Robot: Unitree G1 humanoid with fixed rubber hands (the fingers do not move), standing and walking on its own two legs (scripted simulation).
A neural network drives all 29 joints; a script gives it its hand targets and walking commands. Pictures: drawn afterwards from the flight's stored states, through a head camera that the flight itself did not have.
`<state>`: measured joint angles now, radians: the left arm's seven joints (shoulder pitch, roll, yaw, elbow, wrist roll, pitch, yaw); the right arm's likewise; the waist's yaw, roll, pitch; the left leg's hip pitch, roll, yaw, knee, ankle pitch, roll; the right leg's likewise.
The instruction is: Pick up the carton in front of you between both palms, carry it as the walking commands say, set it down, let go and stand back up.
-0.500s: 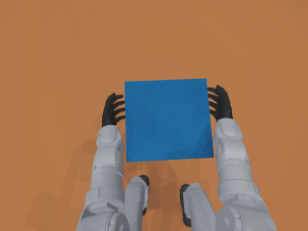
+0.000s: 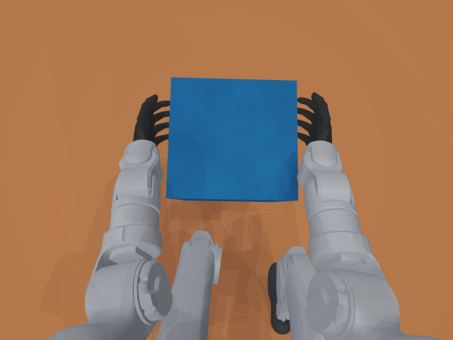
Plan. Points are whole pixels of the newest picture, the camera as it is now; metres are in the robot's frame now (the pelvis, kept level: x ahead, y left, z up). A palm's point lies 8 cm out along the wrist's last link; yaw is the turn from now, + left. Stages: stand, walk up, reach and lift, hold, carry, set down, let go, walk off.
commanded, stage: set down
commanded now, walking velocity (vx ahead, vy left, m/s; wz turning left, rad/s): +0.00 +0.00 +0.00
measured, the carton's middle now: (231, 152) +0.46 +0.08 -0.18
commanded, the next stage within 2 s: none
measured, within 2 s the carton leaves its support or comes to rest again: rests again in 0.94 s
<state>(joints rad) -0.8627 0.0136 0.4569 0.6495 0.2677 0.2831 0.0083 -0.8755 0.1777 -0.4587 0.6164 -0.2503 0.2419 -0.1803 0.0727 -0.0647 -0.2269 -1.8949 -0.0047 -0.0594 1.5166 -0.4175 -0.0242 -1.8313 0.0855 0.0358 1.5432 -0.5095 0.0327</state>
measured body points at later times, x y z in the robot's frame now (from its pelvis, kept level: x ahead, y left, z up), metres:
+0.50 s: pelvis -0.03 +0.01 -0.11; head +0.30 +0.07 +0.19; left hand +0.47 +0.26 -0.25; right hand +0.50 -0.03 -0.24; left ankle +0.10 +0.13 -0.52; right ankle +0.07 -0.12 -0.52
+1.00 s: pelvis -0.03 +0.02 -0.17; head +0.32 +0.08 +0.11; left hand +0.49 +0.27 -0.33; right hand +0.51 -0.03 -0.33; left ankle +0.10 +0.13 -0.52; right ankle +0.07 -0.12 -0.52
